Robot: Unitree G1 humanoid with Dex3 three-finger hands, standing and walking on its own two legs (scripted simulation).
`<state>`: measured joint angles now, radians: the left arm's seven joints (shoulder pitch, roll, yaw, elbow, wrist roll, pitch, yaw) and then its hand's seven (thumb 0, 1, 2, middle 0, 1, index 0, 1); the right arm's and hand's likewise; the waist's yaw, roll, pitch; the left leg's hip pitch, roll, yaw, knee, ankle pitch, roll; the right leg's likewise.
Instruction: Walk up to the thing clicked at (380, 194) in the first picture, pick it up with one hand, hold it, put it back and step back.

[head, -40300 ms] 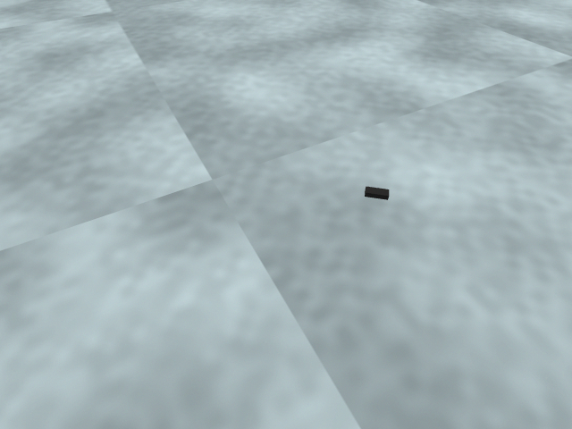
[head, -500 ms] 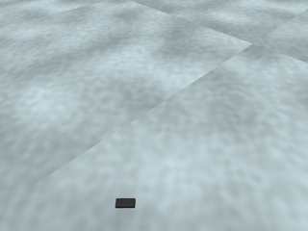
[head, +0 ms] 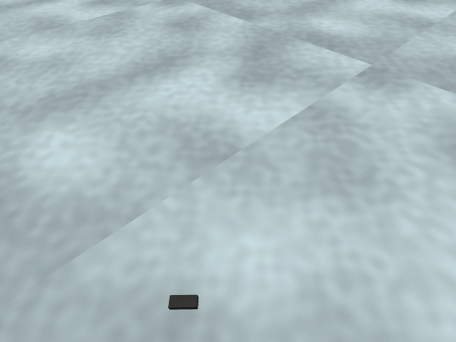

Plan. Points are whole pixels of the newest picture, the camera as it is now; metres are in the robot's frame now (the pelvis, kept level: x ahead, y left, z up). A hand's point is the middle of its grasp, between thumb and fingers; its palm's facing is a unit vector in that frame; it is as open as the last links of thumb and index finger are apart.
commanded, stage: step back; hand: left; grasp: from above
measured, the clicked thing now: (183, 302) +0.44 +0.23 -0.77
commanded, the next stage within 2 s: none
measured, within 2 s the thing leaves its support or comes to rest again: neither
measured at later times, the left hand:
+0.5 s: hand out of the picture +0.06 +0.32 -0.18, palm faces -0.07 -0.93 -0.35, open 7.4 cm
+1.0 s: hand out of the picture -0.10 +0.29 -0.15, palm faces -0.09 -0.91 -0.40, open 7.4 cm
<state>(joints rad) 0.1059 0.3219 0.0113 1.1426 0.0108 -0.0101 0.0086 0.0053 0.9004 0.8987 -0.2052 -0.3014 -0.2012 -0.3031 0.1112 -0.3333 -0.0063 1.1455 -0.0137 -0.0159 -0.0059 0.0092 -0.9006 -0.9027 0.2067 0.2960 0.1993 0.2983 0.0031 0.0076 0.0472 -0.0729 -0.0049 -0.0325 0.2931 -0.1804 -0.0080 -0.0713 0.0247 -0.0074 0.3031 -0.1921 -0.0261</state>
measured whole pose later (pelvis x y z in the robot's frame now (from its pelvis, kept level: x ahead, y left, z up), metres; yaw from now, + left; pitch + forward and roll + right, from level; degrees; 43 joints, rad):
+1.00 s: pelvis -0.21 +0.04 -0.02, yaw -6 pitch -2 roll +1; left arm 0.19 0.35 0.07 0.82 0.04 0.06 0.00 0.01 0.90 0.90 -0.21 -0.30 -0.20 -0.30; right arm 0.18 -0.41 -0.05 0.89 0.00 0.03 -0.02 0.01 -0.90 -0.90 0.21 0.30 0.20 0.30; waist 0.02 0.01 0.14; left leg -0.45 -0.13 -0.11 1.12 -0.47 -0.02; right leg -0.27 0.00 0.03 0.58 -0.27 -0.03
